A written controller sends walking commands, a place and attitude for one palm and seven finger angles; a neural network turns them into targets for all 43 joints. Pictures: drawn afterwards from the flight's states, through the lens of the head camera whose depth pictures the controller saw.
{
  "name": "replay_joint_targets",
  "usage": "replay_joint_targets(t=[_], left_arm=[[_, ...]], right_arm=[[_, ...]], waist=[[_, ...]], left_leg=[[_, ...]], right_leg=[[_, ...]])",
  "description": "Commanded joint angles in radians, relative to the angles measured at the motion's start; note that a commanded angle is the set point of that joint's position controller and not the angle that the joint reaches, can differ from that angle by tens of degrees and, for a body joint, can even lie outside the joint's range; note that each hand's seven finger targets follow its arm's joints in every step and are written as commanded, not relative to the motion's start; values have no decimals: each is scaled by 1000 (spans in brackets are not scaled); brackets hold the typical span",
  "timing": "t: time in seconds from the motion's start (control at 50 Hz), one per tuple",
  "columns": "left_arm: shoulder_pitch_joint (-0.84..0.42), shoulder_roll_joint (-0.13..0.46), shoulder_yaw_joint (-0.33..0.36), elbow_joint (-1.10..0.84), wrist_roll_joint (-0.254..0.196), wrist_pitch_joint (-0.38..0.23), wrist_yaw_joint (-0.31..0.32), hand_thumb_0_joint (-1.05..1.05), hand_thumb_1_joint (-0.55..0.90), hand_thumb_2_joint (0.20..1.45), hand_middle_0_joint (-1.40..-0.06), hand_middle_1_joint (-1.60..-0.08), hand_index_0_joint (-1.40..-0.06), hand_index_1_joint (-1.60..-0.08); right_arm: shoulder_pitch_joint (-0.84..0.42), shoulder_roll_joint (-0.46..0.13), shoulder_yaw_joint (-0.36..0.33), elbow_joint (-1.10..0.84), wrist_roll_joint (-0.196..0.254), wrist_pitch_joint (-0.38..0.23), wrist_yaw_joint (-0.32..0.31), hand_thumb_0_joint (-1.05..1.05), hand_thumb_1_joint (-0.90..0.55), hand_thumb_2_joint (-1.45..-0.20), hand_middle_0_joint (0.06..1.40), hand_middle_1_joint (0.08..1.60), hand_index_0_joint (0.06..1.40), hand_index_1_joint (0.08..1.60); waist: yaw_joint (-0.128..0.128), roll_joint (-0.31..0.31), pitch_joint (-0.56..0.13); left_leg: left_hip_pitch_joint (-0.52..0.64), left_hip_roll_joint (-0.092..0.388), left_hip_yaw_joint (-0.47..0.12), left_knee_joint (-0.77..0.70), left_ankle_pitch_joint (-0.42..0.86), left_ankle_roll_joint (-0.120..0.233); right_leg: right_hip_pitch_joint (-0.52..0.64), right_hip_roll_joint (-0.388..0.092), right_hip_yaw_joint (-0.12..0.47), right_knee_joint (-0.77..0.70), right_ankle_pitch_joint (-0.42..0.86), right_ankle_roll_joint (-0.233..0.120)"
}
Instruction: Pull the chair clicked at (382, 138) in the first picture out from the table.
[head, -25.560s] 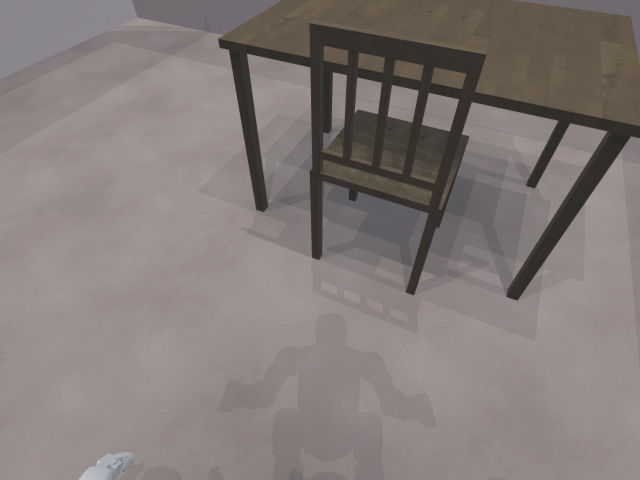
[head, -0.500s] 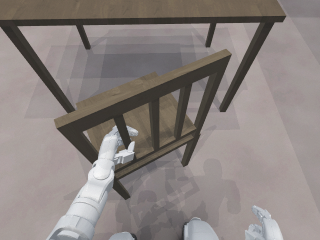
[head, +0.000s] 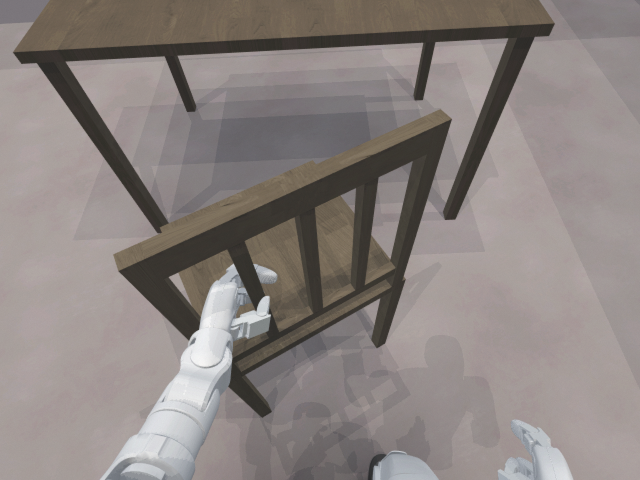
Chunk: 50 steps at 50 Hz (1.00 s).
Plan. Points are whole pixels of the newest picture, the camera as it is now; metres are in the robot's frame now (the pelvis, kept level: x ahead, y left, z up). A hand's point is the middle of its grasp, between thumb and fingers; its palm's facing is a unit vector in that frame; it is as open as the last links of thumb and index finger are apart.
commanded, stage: stop walking, hand still on the chair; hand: left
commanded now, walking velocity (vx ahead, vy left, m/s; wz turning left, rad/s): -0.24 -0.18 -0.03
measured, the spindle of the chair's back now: (311, 267) +0.42 +0.01 -0.07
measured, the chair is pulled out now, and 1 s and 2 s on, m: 0.45 0.49 0.49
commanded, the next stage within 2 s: open the thumb and straighten the fingers in 0.98 s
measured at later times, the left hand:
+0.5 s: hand (254, 342) +0.29 +0.09 -0.05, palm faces -0.16 -0.96 -0.22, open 5.7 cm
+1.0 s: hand (252, 342) +0.29 +0.09 -0.05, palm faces -0.20 -0.96 -0.21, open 5.7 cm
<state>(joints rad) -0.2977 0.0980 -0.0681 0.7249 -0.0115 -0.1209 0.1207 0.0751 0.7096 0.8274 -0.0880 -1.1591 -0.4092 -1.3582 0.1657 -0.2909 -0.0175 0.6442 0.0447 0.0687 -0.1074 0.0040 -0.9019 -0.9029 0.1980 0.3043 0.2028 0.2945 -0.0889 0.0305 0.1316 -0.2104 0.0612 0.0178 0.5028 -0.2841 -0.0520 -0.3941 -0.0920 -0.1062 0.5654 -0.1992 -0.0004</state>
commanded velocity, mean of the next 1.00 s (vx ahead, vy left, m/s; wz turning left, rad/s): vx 0.02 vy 0.00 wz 0.00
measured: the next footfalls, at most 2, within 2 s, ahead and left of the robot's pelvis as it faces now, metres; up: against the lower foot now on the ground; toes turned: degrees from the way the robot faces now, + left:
none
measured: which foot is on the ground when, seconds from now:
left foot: down 0.00-1.00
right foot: down 0.00-1.00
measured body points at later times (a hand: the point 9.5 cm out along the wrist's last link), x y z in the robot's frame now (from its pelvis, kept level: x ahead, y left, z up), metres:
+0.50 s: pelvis -0.02 +0.01 +0.01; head +0.00 -0.02 +0.45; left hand +0.30 +0.14 -0.03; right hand +0.05 -0.25 -0.13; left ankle -0.04 +0.16 -0.73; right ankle +0.02 -0.12 -0.73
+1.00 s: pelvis -0.01 +0.03 +0.01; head +0.01 +0.00 +0.45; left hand +0.30 +0.14 -0.03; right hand +0.09 -0.21 -0.13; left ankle -0.04 +0.16 -0.73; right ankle +0.02 -0.12 -0.73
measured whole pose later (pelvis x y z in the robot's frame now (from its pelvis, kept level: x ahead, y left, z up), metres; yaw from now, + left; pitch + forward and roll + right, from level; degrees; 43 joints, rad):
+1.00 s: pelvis -0.01 +0.03 +0.01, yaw -3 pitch -1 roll +1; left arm -0.28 0.07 -0.15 0.86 0.00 -0.13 0.10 0.11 0.67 0.89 -0.09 -1.21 -0.45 -1.41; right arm 0.22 -0.19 0.02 0.70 0.04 0.07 -0.11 0.00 -0.90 -0.90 0.20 0.30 0.21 0.29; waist -0.02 0.04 0.07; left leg -0.14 0.05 0.08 0.46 -0.30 -0.03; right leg -0.27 -0.08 -0.04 0.49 -0.20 0.04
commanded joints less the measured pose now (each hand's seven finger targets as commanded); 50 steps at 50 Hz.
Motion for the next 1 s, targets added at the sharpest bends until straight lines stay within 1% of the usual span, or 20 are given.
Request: replay_joint_targets(t=[0.0, 0.02, 0.04, 0.06, 0.08, 0.1, 0.12, 0.16, 0.18, 0.2, 0.22, 0.26, 0.32, 0.38, 0.44, 0.5, 0.52, 0.62, 0.84, 0.98], left_arm=[[-76, 19, -50, -204, -26, -62, -39, 0, 900, 900, -500, -1450, -500, -1450], [-95, 15, -54, -242, -15, -67, -42, 0, 900, 900, -500, -1450, -500, -1450], [-114, 26, -48, -268, -5, -71, -47, 0, 900, 900, -500, -1450, -500, -1450], [-119, 33, -42, -262, 3, -71, -49, 0, 900, 900, -500, -1450, -500, -1450], [-362, 82, -26, -395, 0, -81, -41, 0, 900, 900, -500, -1450, -500, -1450], [-330, 76, -14, -358, -2, -78, -34, 0, 900, 900, -500, -1450, -500, -1450], [-283, 103, 3, -329, -5, -70, -30, 0, 900, 900, -500, -1450, -500, -1450], [-232, 111, -5, -270, -7, -52, -29, 0, 900, 900, -500, -1450, -500, -1450], [-229, 133, 16, -231, -14, -41, -25, 0, 900, 900, -500, -1450, -500, -1450], [-225, 154, 38, -194, -22, -29, -22, 0, 900, 900, -500, -1450, -500, -1450], [-207, 166, 43, -158, -26, -20, -18, 0, 900, 900, -500, -1450, -500, -1450], [-220, 143, 35, -141, -21, -20, -16, 0, 900, 900, -500, -1450, -500, -1450], [-228, 146, 41, -79, -17, -23, -14, 0, 900, 900, -500, -1450, -500, -1450], [-234, 126, 32, -16, -13, -28, -17, 0, 900, 900, -500, -1450, -500, -1450], [-235, 118, 25, 24, -14, -34, -21, 0, 900, 900, -500, -1450, -500, -1450], [-241, 94, 8, 43, -16, -43, -27, 0, 900, 900, -500, -1450, -500, -1450], [-240, 108, 10, 39, -15, -46, -28, 0, 900, 900, -500, -1450, -500, -1450], [-230, 85, -13, 47, -17, -54, -32, 0, 900, 900, -500, -1450, -500, -1450], [-230, 56, -32, 2, -10, -62, -24, 0, 900, 900, -500, -1450, -500, -1450], [-226, 66, -27, -30, -7, -65, -23, 0, 900, 900, -500, -1450, -500, -1450]], right_arm=[[23, -82, -35, -124, -7, -17, 13, 0, -900, -900, 200, 300, 200, 300], [7, -65, -30, -133, -15, -21, 16, 0, -900, -900, 200, 300, 200, 300], [-6, -50, -24, -131, -33, -23, 24, 0, -900, -900, 200, 300, 200, 300], [-6, -51, -24, -130, -37, -24, 36, 0, -900, -900, 200, 300, 200, 300], [-10, -44, -17, -126, -24, -30, 39, 0, -900, -900, 200, 300, 200, 300], [0, -48, -24, -128, -18, -37, 38, 0, -900, -900, 200, 300, 200, 300], [23, -55, -27, -124, -10, -42, 35, 0, -900, -900, 200, 300, 200, 300], [56, -43, -26, -122, -2, -45, 29, 0, -900, -900, 200, 300, 200, 300], [53, -47, -29, -116, 4, -43, 23, 0, -900, -900, 200, 300, 200, 300], [47, -50, -28, -106, 7, -37, 15, 0, -900, -900, 200, 300, 200, 300], [45, -56, -27, -88, 4, -36, 10, 0, -900, -900, 200, 300, 200, 300], [29, -38, -7, -86, -7, -39, 5, 0, -900, -900, 200, 300, 200, 300], [20, -45, -6, -62, -12, -45, -4, 0, -900, -900, 200, 300, 200, 300], [26, -38, -5, -56, -11, -42, -7, 0, -900, -900, 200, 300, 200, 300], [33, -44, -10, -41, -11, -43, -12, 0, -900, -900, 200, 300, 200, 300], [27, -43, -12, -40, -9, -42, -17, 0, -900, -900, 200, 300, 200, 300], [30, -50, -16, -32, -9, -44, -20, 0, -900, -900, 200, 300, 200, 300], [32, -51, -17, -35, -9, -40, -22, 0, -900, -900, 200, 300, 200, 300], [31, -41, -15, -49, -16, -39, -17, 0, -900, -900, 200, 300, 200, 300], [26, -36, -15, -53, -17, -35, -19, 0, -900, -900, 200, 300, 200, 300]], waist=[[77, 100, -371], [64, 187, -345], [59, 277, -325], [63, 303, -293], [68, 257, -306], [74, 225, -308], [75, 111, -314], [51, -56, -383], [44, -137, -417], [49, -221, -402], [51, -183, -377], [57, -116, -346], [64, -85, -297], [69, -152, -290], [66, -112, -283], [65, -115, -286], [63, -77, -276], [68, -39, -264], [74, -84, -264], [68, -123, -306]], left_leg=[[102, 239, -126, -109, 646, 122], [138, 250, -133, -72, 772, 142], [130, 264, -147, -72, 830, 153], [95, 275, -150, -73, 815, 155], [92, 275, -141, -50, 733, 155], [104, 247, -117, -15, 621, 137], [102, 207, -93, 25, 514, 114], [60, 97, -7, 84, 313, 53], [35, 53, 11, 78, 81, 32], [40, 24, 8, 82, -34, 34], [53, 16, 4, 54, -71, 42], [63, 31, -5, -38, -30, 64], [57, 50, -19, -87, 22, 75], [38, 38, -4, -72, 46, 69], [58, 45, -6, -88, 97, 64], [66, 60, -12, -92, 181, 62], [75, 66, -13, -104, 212, 61], [68, 77, -27, -121, 241, 62], [68, 69, -24, -123, 191, 64], [96, 68, -14, -91, 265, 56]], right_leg=[[219, -7, 65, 70, 140, 2], [166, 23, 43, 71, 76, 4], [151, 20, 38, 99, -15, 3], [145, 24, 41, 99, -123, -2], [176, 27, 50, 70, -141, -4], [197, 24, 57, -17, -94, -9], [250, 20, 67, -105, 74, -7], [380, -79, 146, -147, 408, -42], [354, -128, 180, -156, 300, -65], [308, -145, 210, -197, 173, -76], [272, -140, 209, -235, 45, -73], [238, -94, 176, -237, -133, -31], [237, -56, 154, -233, -142, -4], [269, -76, 175, -246, -81, -10], [268, -79, 167, -229, 6, -21], [285, -72, 148, -182, 137, -27], [282, -64, 131, -167, 179, -24], [269, -46, 109, -133, 191, -20], [243, -30, 121, -129, 152, -20], [272, -46, 128, -107, 286, -29]])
